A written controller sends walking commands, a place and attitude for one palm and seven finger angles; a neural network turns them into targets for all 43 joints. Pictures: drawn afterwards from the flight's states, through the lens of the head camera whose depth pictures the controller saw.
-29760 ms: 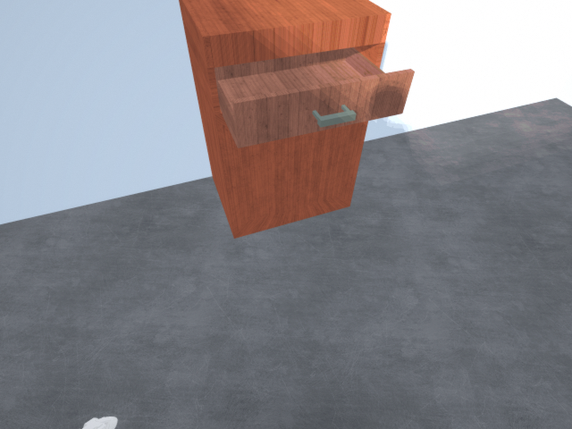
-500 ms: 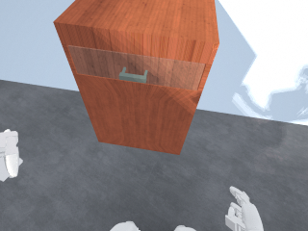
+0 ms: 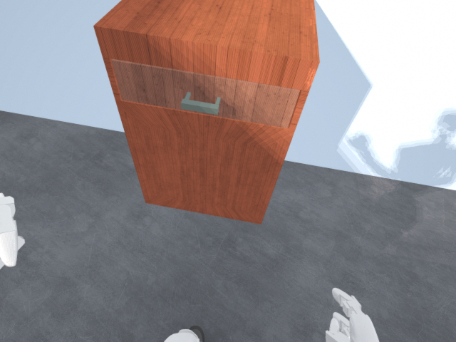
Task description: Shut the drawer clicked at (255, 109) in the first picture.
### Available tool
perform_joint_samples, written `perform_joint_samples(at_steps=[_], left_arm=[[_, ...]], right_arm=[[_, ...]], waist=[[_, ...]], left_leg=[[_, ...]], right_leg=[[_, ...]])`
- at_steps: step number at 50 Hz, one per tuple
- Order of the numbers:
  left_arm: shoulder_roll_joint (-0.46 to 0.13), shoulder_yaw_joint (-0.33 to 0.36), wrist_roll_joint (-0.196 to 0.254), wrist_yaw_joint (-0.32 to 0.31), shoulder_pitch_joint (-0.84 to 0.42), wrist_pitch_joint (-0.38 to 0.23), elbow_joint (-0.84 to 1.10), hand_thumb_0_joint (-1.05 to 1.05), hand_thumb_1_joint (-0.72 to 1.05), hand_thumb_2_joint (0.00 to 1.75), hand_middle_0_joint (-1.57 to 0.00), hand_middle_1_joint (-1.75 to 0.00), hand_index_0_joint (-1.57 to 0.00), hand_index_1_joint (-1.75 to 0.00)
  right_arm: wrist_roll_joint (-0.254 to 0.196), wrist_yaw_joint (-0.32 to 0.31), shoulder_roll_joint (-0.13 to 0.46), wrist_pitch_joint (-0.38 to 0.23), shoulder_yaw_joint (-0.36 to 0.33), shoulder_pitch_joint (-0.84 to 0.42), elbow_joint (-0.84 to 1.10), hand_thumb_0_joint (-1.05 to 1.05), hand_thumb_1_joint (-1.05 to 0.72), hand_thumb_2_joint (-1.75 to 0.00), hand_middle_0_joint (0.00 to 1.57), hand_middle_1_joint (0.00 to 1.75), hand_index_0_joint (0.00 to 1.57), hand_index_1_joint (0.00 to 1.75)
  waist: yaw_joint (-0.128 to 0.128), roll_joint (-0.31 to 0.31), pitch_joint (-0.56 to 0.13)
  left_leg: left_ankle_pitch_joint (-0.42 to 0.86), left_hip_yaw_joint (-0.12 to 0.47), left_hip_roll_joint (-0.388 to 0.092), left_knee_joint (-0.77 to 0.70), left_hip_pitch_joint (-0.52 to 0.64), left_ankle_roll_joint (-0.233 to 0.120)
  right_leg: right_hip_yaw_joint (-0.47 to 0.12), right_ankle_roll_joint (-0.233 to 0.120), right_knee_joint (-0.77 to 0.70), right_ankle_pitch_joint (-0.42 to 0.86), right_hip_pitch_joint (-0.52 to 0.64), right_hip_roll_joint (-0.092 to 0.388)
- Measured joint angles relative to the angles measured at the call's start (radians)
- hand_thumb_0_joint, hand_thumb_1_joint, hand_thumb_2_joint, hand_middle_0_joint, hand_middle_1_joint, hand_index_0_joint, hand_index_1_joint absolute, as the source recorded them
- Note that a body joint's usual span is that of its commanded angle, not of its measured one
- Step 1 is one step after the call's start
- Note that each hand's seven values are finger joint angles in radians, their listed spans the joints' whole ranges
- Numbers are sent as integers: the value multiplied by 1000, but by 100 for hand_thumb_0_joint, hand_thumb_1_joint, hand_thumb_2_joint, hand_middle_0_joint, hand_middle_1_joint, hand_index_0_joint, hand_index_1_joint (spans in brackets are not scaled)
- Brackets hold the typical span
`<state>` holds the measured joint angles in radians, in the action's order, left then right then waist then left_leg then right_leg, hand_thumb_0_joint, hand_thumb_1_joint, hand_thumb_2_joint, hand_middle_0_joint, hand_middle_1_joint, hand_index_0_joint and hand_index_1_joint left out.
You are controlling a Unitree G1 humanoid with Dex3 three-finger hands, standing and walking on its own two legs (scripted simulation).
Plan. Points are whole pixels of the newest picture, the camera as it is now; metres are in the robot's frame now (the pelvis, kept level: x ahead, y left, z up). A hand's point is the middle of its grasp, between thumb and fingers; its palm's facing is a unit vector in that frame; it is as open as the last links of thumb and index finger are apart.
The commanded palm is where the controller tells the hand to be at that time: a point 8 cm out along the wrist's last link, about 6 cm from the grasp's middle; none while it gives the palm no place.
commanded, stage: step back with the hand held close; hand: left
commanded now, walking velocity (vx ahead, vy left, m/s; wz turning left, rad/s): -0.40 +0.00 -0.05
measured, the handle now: (201, 102) +0.74 +0.14 -0.05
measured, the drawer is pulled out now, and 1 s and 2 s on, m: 0.00 0.00 0.00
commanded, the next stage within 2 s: stop stepping back and stand still in 0.20 s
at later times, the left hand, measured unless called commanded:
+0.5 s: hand (11, 339) +0.10 +0.23 +0.16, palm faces +0.30 -0.82 -0.50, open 3.2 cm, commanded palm +0.07 +0.25 +0.19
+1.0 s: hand out of the picture +0.06 +0.24 +0.16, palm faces +0.40 -0.81 -0.42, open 3.2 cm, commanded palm +0.01 +0.27 +0.19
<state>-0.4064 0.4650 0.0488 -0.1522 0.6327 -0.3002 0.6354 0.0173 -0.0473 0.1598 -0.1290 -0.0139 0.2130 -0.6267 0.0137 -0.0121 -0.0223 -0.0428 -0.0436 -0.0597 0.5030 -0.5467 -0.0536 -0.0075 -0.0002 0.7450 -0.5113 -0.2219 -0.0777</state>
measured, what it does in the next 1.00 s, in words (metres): walks backwards: right foot, then left foot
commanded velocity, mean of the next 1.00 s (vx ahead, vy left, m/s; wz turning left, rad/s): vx -0.01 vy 0.02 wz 0.03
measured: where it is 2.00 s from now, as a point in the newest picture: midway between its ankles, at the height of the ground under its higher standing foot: outside the picture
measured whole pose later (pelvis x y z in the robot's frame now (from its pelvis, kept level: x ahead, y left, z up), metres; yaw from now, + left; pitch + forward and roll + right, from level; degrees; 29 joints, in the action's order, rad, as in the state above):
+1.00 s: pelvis -0.13 -0.01 +0.01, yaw -1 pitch +0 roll +1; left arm -0.33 0.35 0.03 -0.15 0.62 -0.20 0.47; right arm 0.00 -0.08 0.23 -0.10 0.01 0.26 -0.66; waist 0.01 0.03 -0.01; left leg -0.31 -0.07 -0.03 0.69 -0.36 -0.02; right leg 0.06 -0.03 0.45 -0.22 -0.24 0.02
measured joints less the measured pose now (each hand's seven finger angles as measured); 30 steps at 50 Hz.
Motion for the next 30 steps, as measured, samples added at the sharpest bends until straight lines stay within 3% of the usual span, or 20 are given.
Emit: perform_joint_samples(at_steps=[3,4,6,9,13,16,17,19,21,22,24,27,28,30], left_arm=[[3,-16,10,7,-9,-11,13,1,89,90,-141,-160,-140,-160],[3,-26,7,12,-25,-18,16,1,89,90,-141,-160,-140,-160],[17,-75,-3,28,-74,-21,2,1,89,90,-141,-160,-140,-160],[-10,-91,-1,46,-99,-21,15,1,88,89,-141,-160,-141,-160],[-69,-39,22,68,-107,-27,0,1,88,89,-141,-159,-140,-160],[-93,-8,44,80,-84,-20,-25,1,88,89,-141,-159,-140,-160],[-97,-4,45,81,-63,-17,-27,1,88,89,-141,-159,-140,-160],[-97,-3,47,77,14,-7,-17,1,88,89,-141,-159,-140,-160],[-73,1,37,65,101,13,-8,1,88,89,-141,-159,-140,-160],[-57,2,29,55,131,23,-9,1,88,89,-141,-159,-140,-160],[-25,-11,14,34,143,41,-16,1,88,89,-141,-159,-140,-160],[27,-63,-4,6,82,61,-38,1,88,89,-141,-160,-140,-160],[37,-80,-8,-2,43,68,-50,1,88,89,-141,-160,-140,-160],[46,-105,-19,-11,-39,86,-80,1,88,89,-141,-160,-140,-160]], right_arm=[[10,8,-21,-20,18,-40,3,1,-90,-90,20,30,21,30],[12,8,-22,-23,22,-62,5,1,-90,-90,21,30,21,30],[13,-3,-11,-14,26,-95,-13,1,-90,-90,21,30,21,30],[1,-20,-11,-8,32,-84,-20,1,-90,-90,21,30,21,30],[-2,-21,-5,3,28,-73,15,1,-90,-90,21,30,21,30],[7,-15,22,4,14,-69,57,1,-90,-90,21,30,21,30],[2,-12,31,10,7,-63,61,1,-90,-90,21,30,21,30],[-10,-4,44,29,-6,-33,42,1,-90,-90,20,30,20,30],[-21,-4,53,53,-14,9,11,1,-90,-90,20,30,20,30],[-25,-9,55,60,-15,29,2,1,-90,-90,20,30,20,30],[-31,-26,63,53,-12,60,-8,1,-90,-90,20,30,20,30],[-30,-47,94,8,-13,81,-13,1,-90,-90,20,30,20,30],[-32,-52,93,-4,-16,67,-23,1,-90,-90,20,30,20,30],[-34,-49,74,-18,-12,25,-30,1,-90,-90,20,30,20,30]], waist=[[36,39,4],[46,47,21],[48,12,64],[22,22,76],[-34,46,72],[-80,12,79],[-89,4,81],[-70,30,53],[-37,65,3],[-24,78,-15],[-3,90,-28],[3,56,-20],[1,60,-6],[11,85,45]], left_leg=[[55,-56,-13,-53,-26,14],[62,-75,-23,-42,-42,18],[30,-54,-46,-17,-36,35],[94,-40,-34,-45,14,34],[103,-53,-26,-85,46,26],[109,-19,-27,-104,21,37],[15,-3,-22,-60,-2,53],[-181,26,26,191,-70,82],[-245,22,63,402,-92,86],[-252,7,66,426,-70,85],[-255,-19,59,349,17,74],[-202,-20,48,75,200,42],[-253,-17,62,44,217,30],[-225,-34,87,51,228,12]], right_leg=[[-3,-13,-305,80,132,50],[-13,0,-359,109,146,62],[-20,15,-343,107,147,33],[-33,18,-282,80,148,32],[-3,30,-172,46,96,48],[35,-7,-179,74,65,26],[50,-13,-188,96,64,26],[41,-17,-197,106,52,53],[12,-12,-225,121,42,80],[2,-9,-243,132,43,89],[-2,-2,-264,147,46,99],[29,14,-219,124,32,96],[32,20,-173,107,13,108],[1,23,-84,106,-20,128]])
